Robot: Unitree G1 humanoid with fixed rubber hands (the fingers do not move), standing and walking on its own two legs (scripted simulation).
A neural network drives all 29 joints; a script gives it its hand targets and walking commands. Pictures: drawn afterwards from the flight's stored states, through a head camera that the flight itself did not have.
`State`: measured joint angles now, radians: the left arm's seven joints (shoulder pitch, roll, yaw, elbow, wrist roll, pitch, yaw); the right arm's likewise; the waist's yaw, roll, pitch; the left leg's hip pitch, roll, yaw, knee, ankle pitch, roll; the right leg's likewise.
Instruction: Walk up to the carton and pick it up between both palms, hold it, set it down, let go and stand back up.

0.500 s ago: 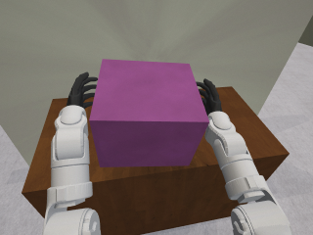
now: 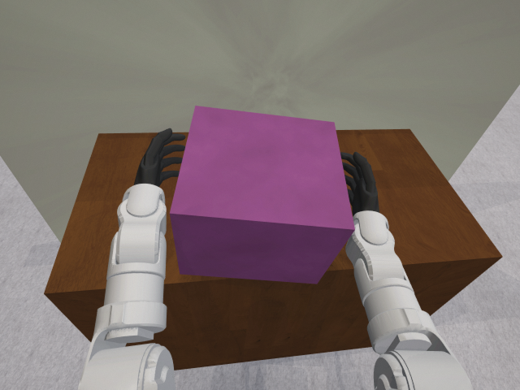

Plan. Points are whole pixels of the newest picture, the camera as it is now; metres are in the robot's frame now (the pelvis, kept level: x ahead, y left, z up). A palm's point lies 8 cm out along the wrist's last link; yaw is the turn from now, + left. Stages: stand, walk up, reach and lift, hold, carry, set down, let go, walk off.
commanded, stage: set down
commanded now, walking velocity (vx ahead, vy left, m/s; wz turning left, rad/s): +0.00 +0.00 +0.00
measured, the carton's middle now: (257, 197) +0.39 +0.03 +0.08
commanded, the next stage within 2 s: none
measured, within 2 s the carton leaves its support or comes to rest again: rests again in 1.90 s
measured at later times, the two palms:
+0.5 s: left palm (135, 185) +0.36 +0.22 +0.12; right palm (345, 195) +0.39 -0.11 +0.11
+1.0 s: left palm (126, 204) +0.37 +0.24 +0.07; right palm (323, 196) +0.41 -0.08 +0.08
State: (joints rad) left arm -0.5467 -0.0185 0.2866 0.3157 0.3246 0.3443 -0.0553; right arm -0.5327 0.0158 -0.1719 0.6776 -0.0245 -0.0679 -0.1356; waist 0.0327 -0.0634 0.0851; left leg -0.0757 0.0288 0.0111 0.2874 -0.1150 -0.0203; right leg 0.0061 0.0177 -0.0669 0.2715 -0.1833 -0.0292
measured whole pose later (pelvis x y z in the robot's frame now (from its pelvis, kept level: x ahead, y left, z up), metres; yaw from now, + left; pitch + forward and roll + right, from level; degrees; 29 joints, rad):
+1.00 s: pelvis +0.01 +0.00 +0.00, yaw +0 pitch +2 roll +0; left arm -0.60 0.02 0.42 0.71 0.27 0.03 -0.05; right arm -0.67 0.09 -0.40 0.93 -0.27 -0.21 -0.11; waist 0.11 -0.06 0.01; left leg -0.20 0.03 0.03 0.27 -0.10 -0.01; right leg -0.11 0.01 -0.08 0.25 -0.17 -0.02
